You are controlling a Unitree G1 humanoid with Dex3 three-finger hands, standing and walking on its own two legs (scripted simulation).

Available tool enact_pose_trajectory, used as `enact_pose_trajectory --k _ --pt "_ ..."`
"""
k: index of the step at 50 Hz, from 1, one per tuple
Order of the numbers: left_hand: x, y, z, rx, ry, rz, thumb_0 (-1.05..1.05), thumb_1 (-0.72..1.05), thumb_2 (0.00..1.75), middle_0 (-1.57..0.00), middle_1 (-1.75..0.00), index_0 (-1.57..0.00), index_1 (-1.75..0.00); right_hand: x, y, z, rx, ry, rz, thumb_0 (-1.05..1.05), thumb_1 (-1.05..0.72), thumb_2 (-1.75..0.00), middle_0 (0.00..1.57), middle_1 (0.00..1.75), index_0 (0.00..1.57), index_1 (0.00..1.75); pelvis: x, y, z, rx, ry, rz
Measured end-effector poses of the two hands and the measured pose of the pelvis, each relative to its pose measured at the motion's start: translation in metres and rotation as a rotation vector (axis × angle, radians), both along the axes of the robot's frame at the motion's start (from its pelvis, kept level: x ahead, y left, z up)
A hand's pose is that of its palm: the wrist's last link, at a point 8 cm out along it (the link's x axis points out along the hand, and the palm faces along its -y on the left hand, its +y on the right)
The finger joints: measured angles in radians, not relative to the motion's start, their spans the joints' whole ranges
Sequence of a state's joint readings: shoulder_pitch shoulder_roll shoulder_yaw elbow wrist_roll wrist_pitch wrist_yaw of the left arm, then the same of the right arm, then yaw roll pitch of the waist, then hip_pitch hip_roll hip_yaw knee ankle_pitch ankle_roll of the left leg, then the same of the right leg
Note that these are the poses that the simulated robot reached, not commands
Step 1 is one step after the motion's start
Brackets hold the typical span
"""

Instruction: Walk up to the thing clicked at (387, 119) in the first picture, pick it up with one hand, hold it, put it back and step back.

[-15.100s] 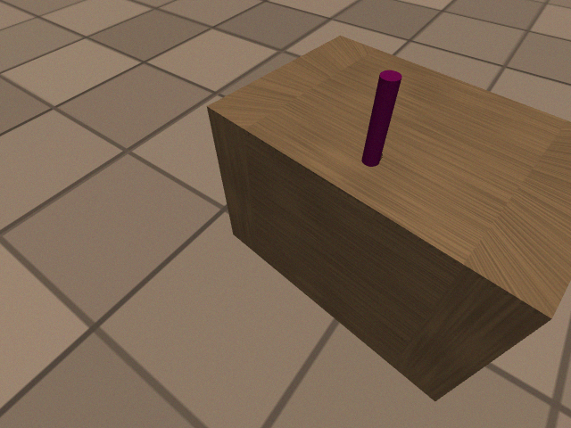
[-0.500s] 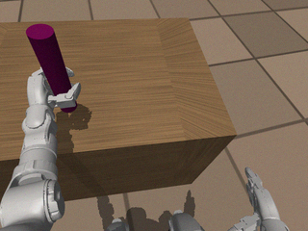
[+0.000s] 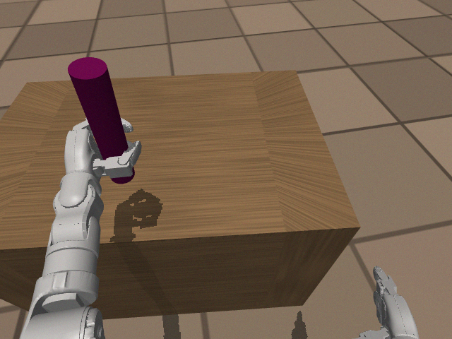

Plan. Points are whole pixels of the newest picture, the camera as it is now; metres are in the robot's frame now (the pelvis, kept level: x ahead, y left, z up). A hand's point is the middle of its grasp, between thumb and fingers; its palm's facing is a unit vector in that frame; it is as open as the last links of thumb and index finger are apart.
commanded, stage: lift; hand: left
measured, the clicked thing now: (108, 132) +0.41 +0.18 +0.18
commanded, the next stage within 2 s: hold in 0.84 s
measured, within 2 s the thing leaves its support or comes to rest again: neither
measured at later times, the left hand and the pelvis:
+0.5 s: hand (107, 154) +0.35 +0.17 +0.19, palm faces +0.09 -1.00 -0.01, open 6.3 cm; pelvis -0.01 +0.00 +0.01, yaw +1 degrees
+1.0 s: hand (94, 156) +0.33 +0.17 +0.21, palm faces +0.10 -1.00 +0.00, open 6.3 cm; pelvis -0.02 +0.00 +0.02, yaw +1 degrees
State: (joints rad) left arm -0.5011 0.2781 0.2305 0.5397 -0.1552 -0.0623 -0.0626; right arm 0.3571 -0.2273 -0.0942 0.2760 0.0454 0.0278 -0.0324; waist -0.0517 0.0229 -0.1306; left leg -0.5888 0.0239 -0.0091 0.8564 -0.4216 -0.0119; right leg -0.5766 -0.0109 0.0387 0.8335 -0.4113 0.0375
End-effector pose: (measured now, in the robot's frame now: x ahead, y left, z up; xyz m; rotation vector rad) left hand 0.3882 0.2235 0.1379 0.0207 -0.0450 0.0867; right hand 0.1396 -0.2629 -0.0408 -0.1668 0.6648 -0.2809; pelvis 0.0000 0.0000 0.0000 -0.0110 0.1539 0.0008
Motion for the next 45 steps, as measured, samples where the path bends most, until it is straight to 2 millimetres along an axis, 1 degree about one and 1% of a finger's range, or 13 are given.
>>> enact_pose_trajectory --k 13,19,29,36,45 --pt "-0.034 -0.004 0.028 -0.007 -0.014 0.008 -0.03 -0.02 1.2 -0.98 -1.18 -0.98 -1.17 -0.001 0.001 -0.001 0.016 -0.024 0.003 -0.01 0.54 -0.05 0.05 0.05 0.05 0.05 -0.004 -0.004 0.009 0.007 -0.071 0.007" --pt "-0.047 -0.005 0.042 -0.007 -0.027 0.006 -0.03 -0.02 1.2 -0.98 -1.18 -0.98 -1.17 -0.001 0.006 0.0 0.028 -0.043 0.022 -0.01 0.54 -0.05 0.05 0.05 0.05 0.05 -0.007 -0.005 0.012 0.008 -0.095 0.012" --pt "-0.068 -0.004 0.056 -0.011 -0.019 0.01 -0.03 -0.02 1.2 -0.98 -1.17 -0.98 -1.17 -0.004 0.01 0.001 0.041 -0.078 0.042 -0.01 0.53 -0.05 0.05 0.05 0.05 0.05 -0.014 -0.004 0.015 0.011 -0.127 0.016" --pt "-0.079 -0.003 0.061 -0.015 -0.02 0.009 -0.03 -0.03 1.2 -0.98 -1.17 -0.98 -1.17 -0.006 0.011 0.004 0.037 -0.094 0.053 -0.01 0.53 -0.05 0.05 0.05 0.05 0.05 -0.016 -0.004 0.018 0.012 -0.14 0.017" --pt "-0.085 -0.004 0.069 -0.018 -0.018 0.012 -0.03 -0.03 1.2 -0.98 -1.17 -0.98 -1.17 -0.006 0.008 0.004 0.032 -0.105 0.048 -0.01 0.53 -0.05 0.05 0.05 0.05 0.05 -0.016 -0.005 0.02 0.012 -0.154 0.02"
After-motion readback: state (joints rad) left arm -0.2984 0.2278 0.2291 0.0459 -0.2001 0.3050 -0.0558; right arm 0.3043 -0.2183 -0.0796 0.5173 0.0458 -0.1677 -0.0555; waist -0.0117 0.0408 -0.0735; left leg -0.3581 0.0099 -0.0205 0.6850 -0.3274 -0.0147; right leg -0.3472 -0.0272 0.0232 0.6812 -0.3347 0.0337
